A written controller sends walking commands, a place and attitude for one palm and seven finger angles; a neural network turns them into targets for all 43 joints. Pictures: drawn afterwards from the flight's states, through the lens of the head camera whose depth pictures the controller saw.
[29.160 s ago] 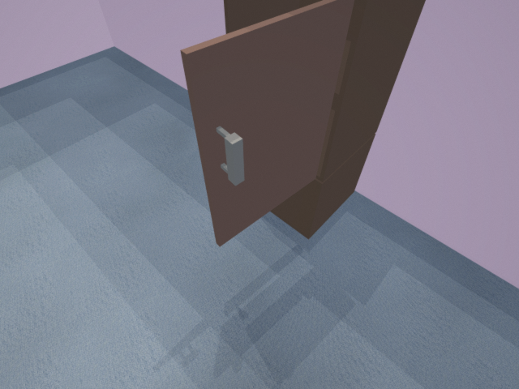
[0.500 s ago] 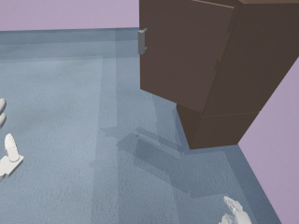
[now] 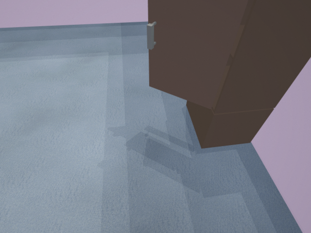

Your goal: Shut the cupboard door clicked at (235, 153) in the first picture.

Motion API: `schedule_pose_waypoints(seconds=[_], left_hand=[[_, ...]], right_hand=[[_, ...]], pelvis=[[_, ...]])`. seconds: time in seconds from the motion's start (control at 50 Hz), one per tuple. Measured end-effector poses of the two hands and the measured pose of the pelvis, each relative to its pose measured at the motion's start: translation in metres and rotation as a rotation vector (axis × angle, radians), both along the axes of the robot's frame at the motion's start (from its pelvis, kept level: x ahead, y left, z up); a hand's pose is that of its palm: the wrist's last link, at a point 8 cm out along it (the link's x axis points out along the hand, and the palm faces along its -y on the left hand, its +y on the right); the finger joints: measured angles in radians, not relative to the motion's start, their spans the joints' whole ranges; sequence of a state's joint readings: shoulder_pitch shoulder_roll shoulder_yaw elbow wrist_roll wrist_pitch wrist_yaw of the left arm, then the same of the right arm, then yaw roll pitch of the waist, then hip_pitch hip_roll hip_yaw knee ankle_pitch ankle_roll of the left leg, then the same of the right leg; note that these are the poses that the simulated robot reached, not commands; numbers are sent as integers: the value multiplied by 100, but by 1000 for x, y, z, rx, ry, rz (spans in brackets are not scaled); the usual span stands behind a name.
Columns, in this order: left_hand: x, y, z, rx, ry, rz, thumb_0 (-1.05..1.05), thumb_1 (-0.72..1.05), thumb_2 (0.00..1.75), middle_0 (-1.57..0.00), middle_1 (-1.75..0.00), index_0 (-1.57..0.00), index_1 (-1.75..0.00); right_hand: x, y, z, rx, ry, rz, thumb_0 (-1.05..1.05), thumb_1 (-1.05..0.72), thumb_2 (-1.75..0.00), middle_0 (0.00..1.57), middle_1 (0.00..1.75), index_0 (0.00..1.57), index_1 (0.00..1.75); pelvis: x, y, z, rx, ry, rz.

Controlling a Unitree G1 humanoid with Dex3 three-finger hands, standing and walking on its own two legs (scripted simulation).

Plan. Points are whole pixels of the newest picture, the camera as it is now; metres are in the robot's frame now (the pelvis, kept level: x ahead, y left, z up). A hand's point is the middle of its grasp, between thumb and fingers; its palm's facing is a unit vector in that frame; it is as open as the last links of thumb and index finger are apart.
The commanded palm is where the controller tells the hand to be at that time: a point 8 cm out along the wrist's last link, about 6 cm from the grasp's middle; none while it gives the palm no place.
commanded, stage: let the arm hang, fingers relaxed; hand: left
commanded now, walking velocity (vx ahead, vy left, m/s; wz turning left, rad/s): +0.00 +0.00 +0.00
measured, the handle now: (152, 35) +1.00 +0.05 +0.03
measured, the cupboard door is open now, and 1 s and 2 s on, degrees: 53 53 53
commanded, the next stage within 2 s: look to check the result in 0.82 s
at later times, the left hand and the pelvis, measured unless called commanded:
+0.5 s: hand out of the picture -0.05 +0.17 -0.17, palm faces +0.01 -0.99 -0.17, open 7.4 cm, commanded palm none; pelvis +0.00 +0.01 +0.01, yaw -1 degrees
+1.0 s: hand out of the picture -0.03 +0.18 -0.17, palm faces +0.00 -0.98 -0.18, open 7.4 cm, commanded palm none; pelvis +0.00 +0.02 +0.01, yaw -2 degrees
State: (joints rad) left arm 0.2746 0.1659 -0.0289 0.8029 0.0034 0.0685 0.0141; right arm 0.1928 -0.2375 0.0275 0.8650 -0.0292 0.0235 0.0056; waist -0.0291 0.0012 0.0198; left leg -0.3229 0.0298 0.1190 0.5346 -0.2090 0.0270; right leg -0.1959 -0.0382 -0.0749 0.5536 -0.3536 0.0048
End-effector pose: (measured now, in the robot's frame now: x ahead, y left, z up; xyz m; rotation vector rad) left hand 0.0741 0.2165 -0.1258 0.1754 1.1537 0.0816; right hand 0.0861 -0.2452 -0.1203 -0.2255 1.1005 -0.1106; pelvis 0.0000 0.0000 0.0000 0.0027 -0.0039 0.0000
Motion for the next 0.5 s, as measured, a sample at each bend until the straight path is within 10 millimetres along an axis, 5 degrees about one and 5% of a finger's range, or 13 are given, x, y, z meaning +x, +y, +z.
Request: schedule_pose_waypoints(seconds=[0.14,0.26,0.36,0.5], left_hand=[[-87,19,-12,30,246,107,-2,99,90,-20,-30,-20,-30],[-135,22,-4,45,402,117,-1,94,90,-20,-30,-20,-30],[-144,16,-3,34,428,117,0,92,90,-20,-30,-19,-30],[-124,1,-11,-9,363,100,0,91,90,-19,-30,-19,-30]], right_hand=[[-83,13,-9,10,285,-67,0,-91,-89,20,30,20,30],[-122,26,-14,41,377,-136,0,-91,-89,20,30,20,30],[-135,39,-17,68,397,-162,0,-91,-89,20,30,20,30],[-133,54,-20,94,370,-174,0,-91,-89,20,30,20,30]], pelvis=[[-1,-2,7,-13,-4,7],[-1,4,9,-12,-14,-10],[-1,8,10,-9,-21,-19],[-2,11,10,-6,-26,-25]])
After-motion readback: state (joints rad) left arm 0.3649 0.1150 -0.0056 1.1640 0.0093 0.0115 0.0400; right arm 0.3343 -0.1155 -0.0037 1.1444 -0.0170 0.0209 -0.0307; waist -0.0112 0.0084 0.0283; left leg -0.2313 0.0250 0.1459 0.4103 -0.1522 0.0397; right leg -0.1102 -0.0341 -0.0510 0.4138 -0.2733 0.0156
